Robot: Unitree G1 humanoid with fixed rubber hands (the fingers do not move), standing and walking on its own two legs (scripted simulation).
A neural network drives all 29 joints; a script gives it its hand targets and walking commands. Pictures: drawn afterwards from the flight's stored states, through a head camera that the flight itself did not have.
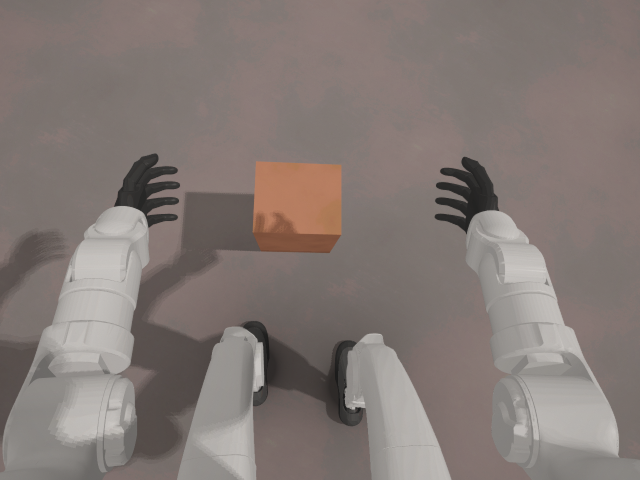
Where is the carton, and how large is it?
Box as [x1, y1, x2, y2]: [253, 161, 340, 252]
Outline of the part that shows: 256,161 253,233 260,249 264,251 329,252 340,235 340,165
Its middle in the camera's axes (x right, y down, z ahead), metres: -0.06 -0.06 +0.96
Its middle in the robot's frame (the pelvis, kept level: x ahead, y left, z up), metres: +0.53 +0.01 -0.55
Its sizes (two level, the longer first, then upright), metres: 0.187 0.158 0.249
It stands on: the floor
